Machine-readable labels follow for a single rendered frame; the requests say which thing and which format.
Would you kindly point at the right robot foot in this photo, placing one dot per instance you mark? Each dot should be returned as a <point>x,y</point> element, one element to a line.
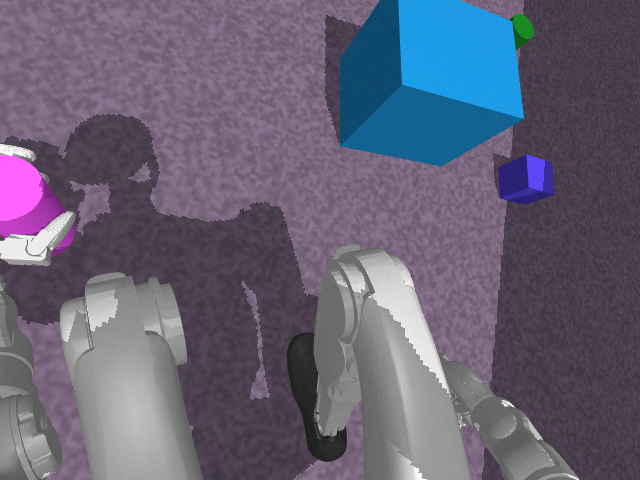
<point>303,377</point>

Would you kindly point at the right robot hand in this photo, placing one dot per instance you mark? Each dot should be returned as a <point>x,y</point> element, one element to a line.
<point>465,387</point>

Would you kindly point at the left robot arm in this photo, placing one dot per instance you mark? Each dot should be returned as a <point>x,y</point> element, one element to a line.
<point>29,445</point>

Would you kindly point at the left robot hand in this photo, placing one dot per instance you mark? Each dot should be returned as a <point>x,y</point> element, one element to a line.
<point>32,250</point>

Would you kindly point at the right robot arm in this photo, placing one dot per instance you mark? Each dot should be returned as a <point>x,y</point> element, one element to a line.
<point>515,444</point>

